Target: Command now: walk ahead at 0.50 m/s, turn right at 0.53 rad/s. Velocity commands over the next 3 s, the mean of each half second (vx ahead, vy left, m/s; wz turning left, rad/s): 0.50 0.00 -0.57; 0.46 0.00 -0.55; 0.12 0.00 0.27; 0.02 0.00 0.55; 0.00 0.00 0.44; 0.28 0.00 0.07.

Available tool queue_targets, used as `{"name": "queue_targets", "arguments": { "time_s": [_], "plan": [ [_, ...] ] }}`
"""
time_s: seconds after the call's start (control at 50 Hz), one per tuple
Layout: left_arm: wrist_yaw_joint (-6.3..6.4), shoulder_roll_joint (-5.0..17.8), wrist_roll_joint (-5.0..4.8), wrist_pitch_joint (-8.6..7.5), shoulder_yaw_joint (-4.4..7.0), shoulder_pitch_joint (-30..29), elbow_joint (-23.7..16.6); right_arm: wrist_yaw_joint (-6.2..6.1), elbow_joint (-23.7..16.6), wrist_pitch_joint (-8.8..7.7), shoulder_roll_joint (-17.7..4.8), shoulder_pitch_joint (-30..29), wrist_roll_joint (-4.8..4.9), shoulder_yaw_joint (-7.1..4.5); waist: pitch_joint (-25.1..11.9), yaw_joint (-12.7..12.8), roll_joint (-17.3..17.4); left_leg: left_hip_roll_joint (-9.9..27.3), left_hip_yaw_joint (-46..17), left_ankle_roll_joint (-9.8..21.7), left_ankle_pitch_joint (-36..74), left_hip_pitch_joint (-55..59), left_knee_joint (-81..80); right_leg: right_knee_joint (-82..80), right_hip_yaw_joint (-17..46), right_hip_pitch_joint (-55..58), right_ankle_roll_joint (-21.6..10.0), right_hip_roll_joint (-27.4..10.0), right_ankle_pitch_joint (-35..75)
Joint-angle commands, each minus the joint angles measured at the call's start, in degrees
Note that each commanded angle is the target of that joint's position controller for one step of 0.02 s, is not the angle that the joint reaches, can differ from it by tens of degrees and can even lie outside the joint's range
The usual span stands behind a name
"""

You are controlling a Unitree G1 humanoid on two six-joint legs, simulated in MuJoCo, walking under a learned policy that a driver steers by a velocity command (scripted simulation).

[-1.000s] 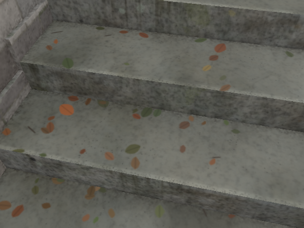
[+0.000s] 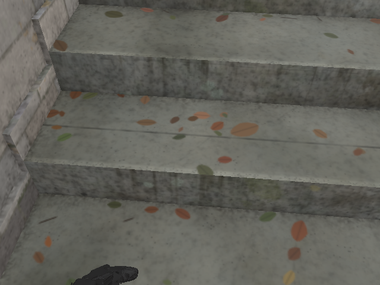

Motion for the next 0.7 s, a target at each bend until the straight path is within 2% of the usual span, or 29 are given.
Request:
{"name": "queue_targets", "arguments": {
  "time_s": [0.02, 0.04, 0.06, 0.1, 0.12, 0.14, 0.18, 0.22, 0.24, 0.26, 0.3, 0.32, 0.34, 0.36, 0.38, 0.4, 0.42, 0.44, 0.46, 0.48, 0.5, 0.52, 0.54, 0.58, 0.6, 0.62, 0.66, 0.68, 0.7],
  "plan": [
    [2.44, 15.8, 3.46, -0.08, 5.94, 41.7, 10.4, 1.69, -6.6, 0.51, -7.7, -8.5, 4.19, -2.15, -8.1, 17.0, -8.0, -10.3, -20.4, 1.8, 5.1, -51.5, 56.8, -46.2, 60.4, 59.0, -16.7, -15.4, 2.4],
    [2.78, 12.0, 2.61, -1.48, 5.05, 37.7, 11.7, -0.07, -6.8, 0.02, -5.5, -12.0, 4.13, -2.31, 0.9, 14.0, -10.0, -8.6, -23.8, 2.5, 8.7, -57.0, 65.2, -44.9, 56.6, 47.1, -15.4, -14.4, -4.6],
    [2.46, 6.6, 2.69, -2.48, 3.69, 30.9, 12.8, -1.93, -8.8, -0.4, -3.8, -14.8, 2.38, -2.1, 2.3, 8.9, -7.5, -10.1, -24.3, 3.5, 7.0, -57.7, 71.2, -45.9, 53.6, 39.6, -15.9, -12.6, -1.9],
    [1.35, 0.4, 1.53, -3.52, 1.92, 15.9, 12.4, -3.85, -12.0, 0.82, -0.4, -16.9, 1.77, -0.83, 2.1, -0.2, -4.2, -9.6, -24.3, 6.9, 6.2, -57.1, 77.6, -47.8, 42.8, 27.1, -13.0, -10.2, 8.7],
    [1.04, -0.9, 0.92, -3.58, 1.27, 11.7, 12.2, -3.87, -12.3, 1.7, -1.2, -16.4, 2.11, -1.15, 3.0, -2.8, -2.3, -9.3, -22.8, 7.6, 3.4, -59.5, 79.8, -48.9, 37.9, 22.9, -11.8, -9.3, 10.6],
    [0.57, -1.3, 2.07, -3.8, 0.62, 14.2, 13.9, -3.9, -13.6, 2.73, -3.3, -16.5, 2.21, -1.44, 1.7, -3.5, -2.4, -8.7, -20.3, 7.5, 3.0, -62.2, 80.8, -48.8, 34.0, 24.1, -10.7, -9.1, 15.4],
    [0.51, 2.3, 3.48, -4.76, 1.78, 12.6, 13.2, -3.75, -13.8, 2.98, -4.4, -18.8, 3.74, -1.43, 3.1, -3.0, -1.7, -6.8, -14.5, 5.8, -1.3, -57.2, 69.7, -50.0, 22.1, 16.7, -7.1, -4.5, 18.4],
    [2.03, 2.6, 5.51, -5.84, 1.07, 22.5, 16.2, -4.6, -15.4, 1.98, -4.1, -23.2, 3.81, -0.82, 2.3, 0.8, -8.4, -6.6, -12.1, 3.5, -7.2, -57.2, 78.2, -50.5, 25.1, 19.3, -7.3, -5.6, 21.9],
    [2.92, 0.6, 6.71, -6.28, 0.57, 30.2, 19.5, -4.9, -15.9, 2.47, -1.4, -24.2, 2.63, 0.22, 3.7, 2.4, -10.7, -6.8, -13.9, 4.8, -10.1, -67.7, 87.8, -51.5, 28.6, 27.1, -8.2, -8.4, 16.3],
    [2.97, -0.9, 6.86, -6.32, 0.18, 34.0, 22.2, -5.68, -18.6, 2.6, -1.6, -29.3, 2.25, 0.54, 7.2, 4.3, -8.7, -5.5, -17.7, 6.3, -16.5, -77.3, 86.2, -50.7, 31.6, 34.5, -7.1, -11.2, 12.7],
    [1.98, 1.5, 6.8, -6.84, 0.31, 39.6, 24.6, -5.96, -26.3, 2.93, -4.3, -43.6, 1.69, 1.02, 5.4, 7.3, -3.2, -2.5, -16.7, 7.6, -16.4, -82.5, 66.3, -50.1, 34.4, 43.5, -5.0, -12.5, 10.8],
    [1.35, 3.3, 6.2, -6.74, 0.82, 38.4, 23.1, -5.54, -28.1, 3.25, -4.2, -46.2, 2.09, 1.19, 7.3, 8.0, -5.3, -1.0, -15.0, 7.8, -12.3, -79.0, 57.1, -53.9, 35.5, 40.6, -5.7, -13.1, 9.3],
    [-0.44, 4.3, 3.73, -5.85, 0.92, 26.7, 17.5, -4.68, -30.5, 4.69, -2.9, -50.0, 1.51, 2.01, 7.4, 4.1, -3.9, -1.6, -7.4, 5.1, -15.9, -49.6, 41.3, -65.9, 32.0, 16.0, -6.4, -13.2, 8.0],
    [-1.25, 6.1, 2.23, -5.91, 1.05, 29.5, 17.5, -3.71, -32.8, 5.99, 0.3, -53.7, 2.17, 2.76, 7.1, 5.3, -10.0, -2.8, -6.3, 2.3, -16.9, -34.2, 43.7, -70.0, 33.7, 3.0, -8.3, -14.2, 4.8],
    [-0.65, 10.9, 0.77, -6.04, 1.95, 24.5, 13.4, -2.78, -31.7, 5.93, -0.5, -47.3, 2.88, 1.83, 7.7, 1.4, -14.8, -6.2, -2.4, 0.9, -15.6, -29.8, 47.6, -68.3, 31.9, 6.9, -9.0, -15.9, 26.1],
    [-0.27, 14.1, 0.58, -6.57, 3.32, 21.6, 12.9, -2.71, -28.9, 6.16, -3.0, -37.3, 3.38, 0.73, 2.3, -3.7, -15.7, -8.8, -4.3, 0.6, -6.7, -25.2, 43.9, -61.6, 27.4, 16.3, -7.1, -15.7, 60.0],
    [-0.22, 15.7, -1.41, -7.33, 4.66, 22.4, 11.8, -3.47, -25.6, 5.27, -11.4, -27.3, 4.07, -2.77, -2.8, -6.8, -12.0, -12.9, -3.6, 0.1, -5.9, -19.6, 25.8, -53.6, 24.4, 30.3, -3.8, -12.3, 78.5],
    [-0.75, 11.6, -0.35, -7.8, 4.64, 25.7, 13.6, -5.69, -22.4, 3.81, -14.0, -15.1, 3.18, -4.27, -13.0, -7.7, -5.8, -6.9, -16.5, 4.3, 5.3, -2.1, 18.7, -32.4, 23.6, 29.0, 0.6, -8.7, 71.4],
    [-1.56, 1.2, 3.06, -7.65, 2.72, 33.5, 13.1, -5.53, -18.4, 2.89, -17.6, -0.6, 3.84, -4.66, -30.5, -6.4, 14.1, 13.9, -57.8, 18.4, 4.3, 21.8, 3.0, -10.5, 23.4, 8.9, 2.3, 1.8, 23.7],
    [-2.18, 5.4, 0.53, -6.29, 4.9, 23.1, 13.1, -5.7, -16.3, 2.58, -18.7, 7.2, 2.74, -4.54, -16.7, -11.8, 17.5, 13.6, -75.2, 15.2, -30.3, 11.9, -9.7, 17.8, 29.5, -6.0, 1.4, 2.8, 19.1],
    [-2.33, 3.5, 1.52, -6.18, 4.81, 18.0, 12.5, -5.52, -13.5, 1.18, -17.0, 4.5, 4.48, -4.57, -1.7, -9.4, 16.1, 9.8, -65.9, 11.8, -52.3, 0.5, -12.5, 28.5, 25.8, -16.2, -0.1, -0.8, 25.1],
    [-1.75, 1.6, 1.17, -6.68, 4.25, 18.5, 14.1, -5.47, -12.4, 1.08, -15.9, -4.2, 5.41, -5.47, 4.3, -4.9, 11.5, 10.2, -55.1, 13.3, -47.4, -10.3, -10.0, 31.7, 20.6, -16.0, -1.2, -3.8, 28.6],
    [-0.66, 0.8, 2.47, -6.35, 4.03, 18.3, 14.3, -5.22, -10.1, 1.74, -9.8, -7.2, 5.18, -4.27, 2.3, -1.9, 3.6, 10.5, -46.8, 13.0, -36.9, -13.9, -8.5, 33.8, 19.5, -11.6, -3.3, -4.7, 29.3],
    [-0.67, 0.2, 2.87, -4.93, 3.9, 14.5, 12.5, -5.61, -8.0, 2.45, 3.2, -13.9, 5.34, -1.5, 2.8, 3.5, -4.9, 10.2, -37.0, 9.6, -27.6, -19.5, -10.4, 29.1, 18.7, -8.6, -5.4, -8.2, 28.7],
    [-0.6, 0.5, 2.31, -4.21, 3.45, 13.8, 11.8, -6.17, -8.0, 2.13, 5.9, -15.3, 4.54, -0.86, 3.0, 4.5, -0.8, 9.3, -34.8, 9.4, -24.0, -20.4, -12.6, 30.9, 19.4, -9.0, -6.3, -9.2, 26.9],
    [-1.0, 0.1, 1.81, -3.96, 3.06, 13.5, 11.9, -6.64, -8.2, 1.61, 6.4, -18.4, 4.43, -0.71, 4.5, 5.6, -0.7, 8.2, -30.2, 9.0, -21.3, -21.6, -15.1, 30.9, 20.3, -10.2, -6.9, -9.1, 25.3],
    [-1.48, -1.1, 0.69, -4.11, 1.15, 6.6, 6.6, -7.42, -7.3, -0.29, 3.1, -18.6, 0.93, -1.03, 6.8, 6.0, -3.9, 7.4, -20.3, 8.3, -17.0, -22.1, -20.2, 25.4, 16.5, -13.0, -7.6, -11.6, 25.6],
    [-2.22, 2.7, -0.2, -3.71, 1.83, 2.8, 4.0, -7.03, -8.8, -1.17, 0.6, -18.4, 0.65, -1.66, 5.4, 4.6, -4.4, 6.5, -13.0, 7.0, -15.0, -22.2, -24.9, 18.0, 12.9, -8.4, -5.7, -12.9, 25.7],
    [-3.04, 5.0, -0.05, -3.49, 2.54, 3.2, 4.0, -6.93, -9.5, -1.87, -1.5, -17.2, 0.35, -1.56, 4.7, 4.3, -2.5, 5.8, -9.5, 6.8, -10.5, -22.5, -25.8, 19.4, 10.7, -5.6, -5.0, -12.6, 27.5]
  ]
}}
Next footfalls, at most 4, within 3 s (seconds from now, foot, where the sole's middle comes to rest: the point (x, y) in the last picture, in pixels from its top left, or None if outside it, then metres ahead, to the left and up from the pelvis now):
0.42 left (138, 271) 0.48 0.16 -0.49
1.04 right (286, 174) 0.68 -0.26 -0.33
1.54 left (209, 142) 0.81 -0.05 -0.33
2.12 right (285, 153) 0.76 -0.27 -0.33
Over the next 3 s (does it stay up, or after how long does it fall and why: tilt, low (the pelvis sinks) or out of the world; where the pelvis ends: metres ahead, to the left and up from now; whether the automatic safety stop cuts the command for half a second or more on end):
stays up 0.90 -0.12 0.45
